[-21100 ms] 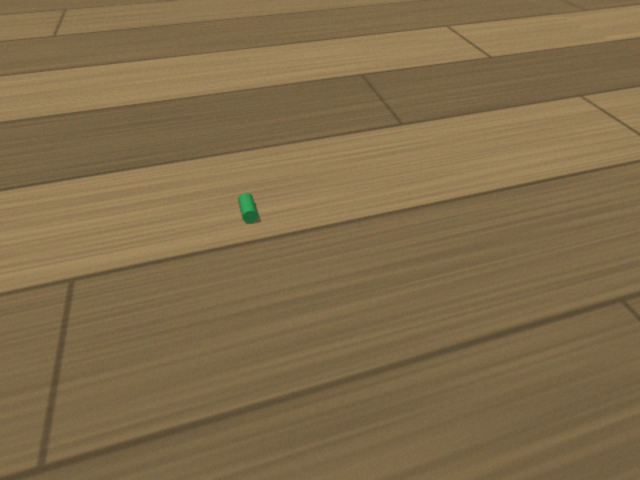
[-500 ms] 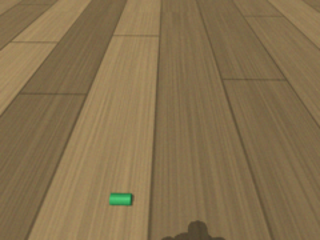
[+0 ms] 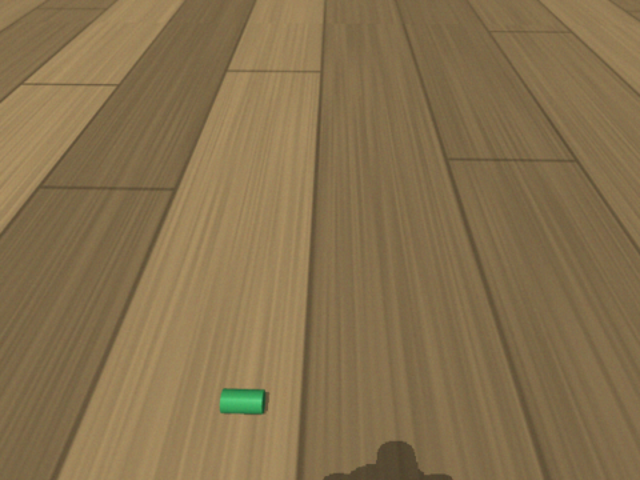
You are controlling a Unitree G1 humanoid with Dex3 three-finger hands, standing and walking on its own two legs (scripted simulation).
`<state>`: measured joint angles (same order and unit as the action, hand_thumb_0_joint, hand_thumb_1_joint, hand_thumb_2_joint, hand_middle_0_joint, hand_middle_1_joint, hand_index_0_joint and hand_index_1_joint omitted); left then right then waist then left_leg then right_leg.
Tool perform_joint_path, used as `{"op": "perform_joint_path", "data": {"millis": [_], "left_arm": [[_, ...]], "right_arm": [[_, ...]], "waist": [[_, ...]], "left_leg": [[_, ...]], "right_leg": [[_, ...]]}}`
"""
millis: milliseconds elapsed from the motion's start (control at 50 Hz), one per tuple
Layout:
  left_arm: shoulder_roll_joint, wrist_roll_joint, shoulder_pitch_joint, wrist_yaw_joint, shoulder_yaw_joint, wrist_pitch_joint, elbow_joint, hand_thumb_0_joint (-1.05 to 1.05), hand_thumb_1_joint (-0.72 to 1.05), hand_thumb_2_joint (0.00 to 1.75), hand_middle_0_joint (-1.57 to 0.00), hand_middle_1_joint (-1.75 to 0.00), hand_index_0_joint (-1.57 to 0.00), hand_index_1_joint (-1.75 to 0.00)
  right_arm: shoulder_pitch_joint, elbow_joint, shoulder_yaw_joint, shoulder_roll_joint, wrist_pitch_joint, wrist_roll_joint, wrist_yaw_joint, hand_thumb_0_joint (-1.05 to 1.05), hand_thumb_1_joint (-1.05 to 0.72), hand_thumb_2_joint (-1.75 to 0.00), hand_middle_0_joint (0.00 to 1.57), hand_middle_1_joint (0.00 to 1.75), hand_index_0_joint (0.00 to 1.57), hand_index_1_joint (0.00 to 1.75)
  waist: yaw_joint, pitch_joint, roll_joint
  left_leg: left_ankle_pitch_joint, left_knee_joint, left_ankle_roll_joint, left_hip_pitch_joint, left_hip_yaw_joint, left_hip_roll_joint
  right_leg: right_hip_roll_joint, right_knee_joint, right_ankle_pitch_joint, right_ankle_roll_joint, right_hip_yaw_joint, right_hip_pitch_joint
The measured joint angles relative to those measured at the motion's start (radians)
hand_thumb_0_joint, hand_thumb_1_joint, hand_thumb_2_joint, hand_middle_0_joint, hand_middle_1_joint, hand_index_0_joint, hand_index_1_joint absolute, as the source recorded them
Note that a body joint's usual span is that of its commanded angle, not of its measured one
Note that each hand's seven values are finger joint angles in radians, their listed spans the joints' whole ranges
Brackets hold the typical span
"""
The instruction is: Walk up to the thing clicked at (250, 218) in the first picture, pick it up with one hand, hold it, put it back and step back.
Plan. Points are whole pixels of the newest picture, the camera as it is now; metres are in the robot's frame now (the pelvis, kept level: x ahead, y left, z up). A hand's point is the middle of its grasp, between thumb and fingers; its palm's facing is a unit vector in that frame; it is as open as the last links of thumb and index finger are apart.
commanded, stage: stand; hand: left
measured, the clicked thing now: (243, 401) +0.48 +0.25 -0.75
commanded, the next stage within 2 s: walk up in 0.92 s
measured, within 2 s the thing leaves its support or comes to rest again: neither
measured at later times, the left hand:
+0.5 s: hand out of the picture +0.07 +0.25 -0.16, palm faces -0.02 -0.94 -0.34, open 7.4 cm
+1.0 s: hand out of the picture +0.05 +0.26 -0.15, palm faces +0.02 -0.94 -0.35, open 7.4 cm
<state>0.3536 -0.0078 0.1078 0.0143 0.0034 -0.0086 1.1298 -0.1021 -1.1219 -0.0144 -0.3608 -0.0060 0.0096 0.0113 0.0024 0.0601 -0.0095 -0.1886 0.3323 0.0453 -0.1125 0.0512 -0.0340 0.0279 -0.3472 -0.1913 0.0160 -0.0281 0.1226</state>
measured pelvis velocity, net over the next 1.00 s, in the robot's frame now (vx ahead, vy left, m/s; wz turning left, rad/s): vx -0.01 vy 0.00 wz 0.01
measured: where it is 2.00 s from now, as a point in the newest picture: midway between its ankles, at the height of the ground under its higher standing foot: outside the picture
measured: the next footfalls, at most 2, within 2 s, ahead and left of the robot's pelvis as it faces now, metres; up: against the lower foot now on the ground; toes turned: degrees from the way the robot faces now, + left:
right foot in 1.52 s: +0.11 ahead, -0.06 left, +0.00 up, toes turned +0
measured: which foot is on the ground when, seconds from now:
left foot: down 0.00-1.00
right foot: down 0.00-1.00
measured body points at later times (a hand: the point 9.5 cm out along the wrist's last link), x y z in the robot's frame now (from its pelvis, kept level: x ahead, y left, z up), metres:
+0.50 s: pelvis +0.00 +0.00 +0.00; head +0.00 +0.00 +0.45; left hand +0.07 +0.30 -0.13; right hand +0.07 -0.30 -0.13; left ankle +0.00 +0.15 -0.75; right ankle +0.00 -0.13 -0.75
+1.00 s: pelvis -0.01 +0.00 +0.00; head +0.00 -0.01 +0.45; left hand +0.05 +0.31 -0.13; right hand +0.06 -0.31 -0.14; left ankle -0.01 +0.15 -0.74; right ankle +0.00 -0.13 -0.75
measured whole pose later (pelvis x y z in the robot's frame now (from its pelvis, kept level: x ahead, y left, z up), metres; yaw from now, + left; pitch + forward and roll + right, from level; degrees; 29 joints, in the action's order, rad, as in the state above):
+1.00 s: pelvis -0.01 +0.00 +0.00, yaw +1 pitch -3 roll +0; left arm 0.35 -0.02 0.16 0.02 0.03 -0.02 1.10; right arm -0.17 -1.09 0.01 -0.38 0.02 0.03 0.03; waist 0.01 0.05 -0.02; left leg -0.36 0.51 0.00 -0.18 0.05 -0.03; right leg 0.03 -0.38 -0.21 0.00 -0.04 0.13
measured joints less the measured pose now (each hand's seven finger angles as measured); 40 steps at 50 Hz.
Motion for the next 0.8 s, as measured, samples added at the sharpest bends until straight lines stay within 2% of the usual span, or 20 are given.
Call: {"op": "perform_joint_path", "data": {"millis": [800], "left_arm": [[0.0, -0.002, 0.019, 0.002, 0.004, 0.003, 0.001, 0.01, 0.9, 0.9, -0.2, -0.3, -0.2, -0.3]], "right_arm": [[-0.028, 0.003, 0.001, 0.0, 0.001, 0.002, 0.0, 0.01, -0.9, -0.89, 0.2, 0.3, 0.2, 0.3]], "waist": [[0.0, -0.002, 0.0]], "left_leg": [[0.015, -0.004, 0.001, 0.003, 0.002, 0.0]], "right_leg": [[0.001, -0.004, 0.01, -0.002, -0.002, -0.001]]}}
